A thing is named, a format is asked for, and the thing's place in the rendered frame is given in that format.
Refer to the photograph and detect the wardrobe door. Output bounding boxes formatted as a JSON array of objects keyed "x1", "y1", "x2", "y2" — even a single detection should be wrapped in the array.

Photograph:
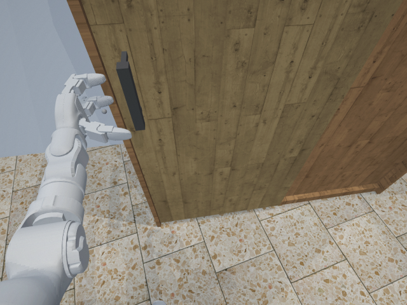
[
  {"x1": 285, "y1": 0, "x2": 407, "y2": 196},
  {"x1": 81, "y1": 0, "x2": 403, "y2": 223}
]

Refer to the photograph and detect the robot left forearm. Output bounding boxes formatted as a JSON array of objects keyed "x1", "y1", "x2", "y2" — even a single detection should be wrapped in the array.
[{"x1": 5, "y1": 128, "x2": 89, "y2": 279}]

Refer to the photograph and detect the left robot hand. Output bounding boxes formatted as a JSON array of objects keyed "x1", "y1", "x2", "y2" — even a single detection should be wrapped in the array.
[{"x1": 54, "y1": 73, "x2": 132, "y2": 143}]

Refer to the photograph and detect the robot left upper arm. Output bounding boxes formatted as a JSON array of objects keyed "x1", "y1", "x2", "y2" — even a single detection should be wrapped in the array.
[{"x1": 0, "y1": 220, "x2": 90, "y2": 305}]

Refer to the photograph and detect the handle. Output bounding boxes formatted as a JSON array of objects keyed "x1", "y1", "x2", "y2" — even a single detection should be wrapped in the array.
[{"x1": 116, "y1": 51, "x2": 145, "y2": 131}]

